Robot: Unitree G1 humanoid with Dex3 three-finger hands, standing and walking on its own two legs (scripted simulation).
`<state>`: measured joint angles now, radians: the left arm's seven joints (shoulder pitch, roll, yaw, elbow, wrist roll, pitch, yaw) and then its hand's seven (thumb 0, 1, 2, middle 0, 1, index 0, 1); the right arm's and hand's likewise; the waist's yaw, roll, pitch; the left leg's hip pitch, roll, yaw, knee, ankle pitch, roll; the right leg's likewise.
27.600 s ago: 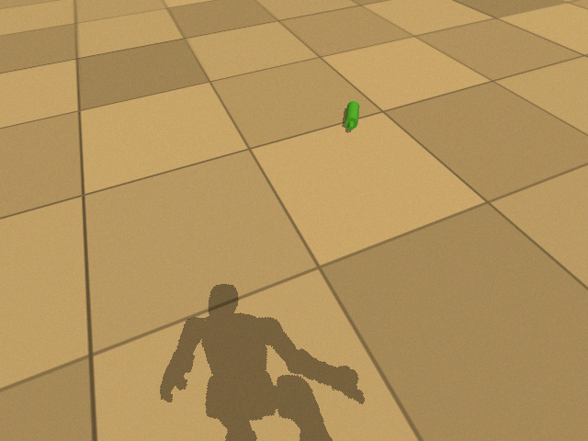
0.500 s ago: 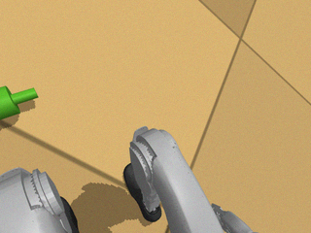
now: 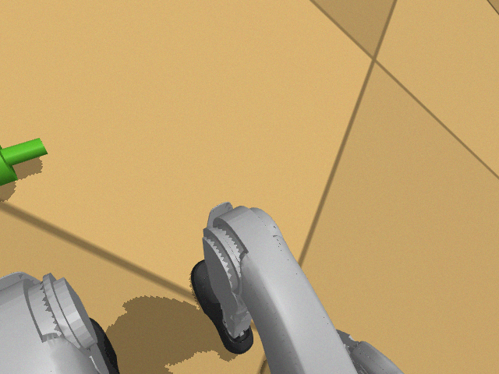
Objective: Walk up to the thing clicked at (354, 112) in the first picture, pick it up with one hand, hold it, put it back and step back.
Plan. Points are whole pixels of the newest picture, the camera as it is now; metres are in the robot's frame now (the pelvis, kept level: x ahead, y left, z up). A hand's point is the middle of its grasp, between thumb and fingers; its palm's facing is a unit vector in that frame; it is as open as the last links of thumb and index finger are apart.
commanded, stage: open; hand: left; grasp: from above
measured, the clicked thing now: out of the picture +0.47 +0.30 -0.27
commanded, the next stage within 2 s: withdraw in 0.44 s
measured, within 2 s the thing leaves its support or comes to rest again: neither
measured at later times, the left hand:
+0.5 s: hand out of the picture +0.45 +0.32 -0.23, palm faces -0.42 -0.17 -0.89, open 14.2 cm
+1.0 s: hand out of the picture +0.47 +0.35 -0.11, palm faces -0.30 -0.09 -0.95, open 14.2 cm
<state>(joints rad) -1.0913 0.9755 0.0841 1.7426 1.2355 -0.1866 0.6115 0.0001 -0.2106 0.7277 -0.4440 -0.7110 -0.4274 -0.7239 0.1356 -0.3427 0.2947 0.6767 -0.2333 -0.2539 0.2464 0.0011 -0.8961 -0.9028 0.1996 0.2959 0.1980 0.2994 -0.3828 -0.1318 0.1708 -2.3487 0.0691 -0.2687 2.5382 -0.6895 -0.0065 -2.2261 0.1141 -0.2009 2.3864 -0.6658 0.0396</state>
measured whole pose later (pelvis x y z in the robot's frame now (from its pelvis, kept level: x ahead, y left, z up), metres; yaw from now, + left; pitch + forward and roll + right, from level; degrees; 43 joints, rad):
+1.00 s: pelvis +0.01 +0.00 +0.03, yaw +4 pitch +32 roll -10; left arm -0.94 0.75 0.04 1.29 1.11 0.00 0.38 0.00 -0.51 0.99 -0.07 -1.00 -0.07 -0.99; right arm 0.17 -0.29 0.12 0.71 -0.13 -0.13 0.26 0.00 -0.90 -0.90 0.20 0.30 0.20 0.30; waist -0.25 0.01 -0.04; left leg -2.32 0.07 -0.19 2.42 -0.69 0.00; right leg -2.21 0.09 -0.14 2.32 -0.70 0.03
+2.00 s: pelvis +0.01 +0.00 +0.12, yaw +9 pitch +35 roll -6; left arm -0.62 0.52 0.03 0.83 0.67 0.05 0.10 0.00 0.31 0.97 -0.24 -0.56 -0.22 -0.57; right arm 0.18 -0.26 0.01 0.66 -0.02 0.00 0.10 0.00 -0.90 -0.90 0.20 0.30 0.20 0.30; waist -0.12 0.05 -0.17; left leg -2.07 0.05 -0.10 2.10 -0.66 0.00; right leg -1.98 0.05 -0.07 2.06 -0.70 0.01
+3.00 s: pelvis +0.09 +0.02 +0.41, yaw +17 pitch +11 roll -3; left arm 0.52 0.22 0.03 -0.14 -0.07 0.44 0.04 0.01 0.90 0.89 -0.20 -0.29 -0.20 -0.29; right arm 0.30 -0.23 0.03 0.51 0.02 -0.20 -0.19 0.01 -0.90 -0.90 0.20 0.30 0.20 0.30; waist -0.05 0.06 -0.18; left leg -0.72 0.03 -0.06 1.00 -0.47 0.00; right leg -0.63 0.02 -0.05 0.93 -0.49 0.00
